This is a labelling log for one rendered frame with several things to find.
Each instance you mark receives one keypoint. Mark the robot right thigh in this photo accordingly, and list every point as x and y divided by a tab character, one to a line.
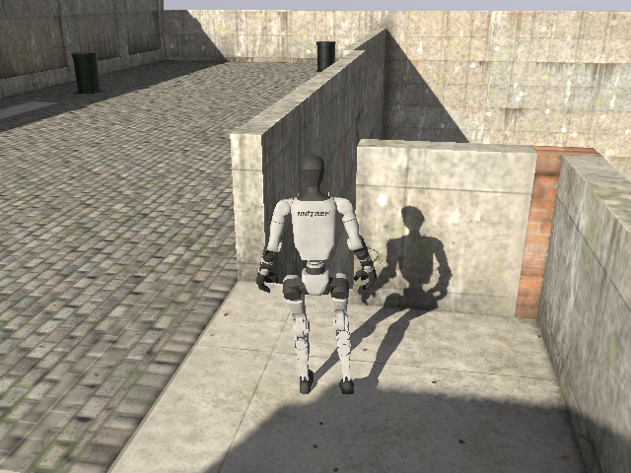
339	290

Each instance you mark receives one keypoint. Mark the left robot hand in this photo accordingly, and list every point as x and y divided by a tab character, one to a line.
268	278

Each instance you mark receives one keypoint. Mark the robot right shin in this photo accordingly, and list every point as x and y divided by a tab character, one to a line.
344	349

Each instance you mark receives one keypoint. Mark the robot left upper arm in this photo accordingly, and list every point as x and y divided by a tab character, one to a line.
283	208

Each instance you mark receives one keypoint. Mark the robot right upper arm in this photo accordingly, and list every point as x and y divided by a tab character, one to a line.
344	206

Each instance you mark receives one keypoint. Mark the left robot forearm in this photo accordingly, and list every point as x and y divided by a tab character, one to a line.
266	260

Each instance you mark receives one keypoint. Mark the right robot hand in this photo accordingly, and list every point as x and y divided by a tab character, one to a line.
364	275

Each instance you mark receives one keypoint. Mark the right robot forearm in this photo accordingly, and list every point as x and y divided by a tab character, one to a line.
364	257

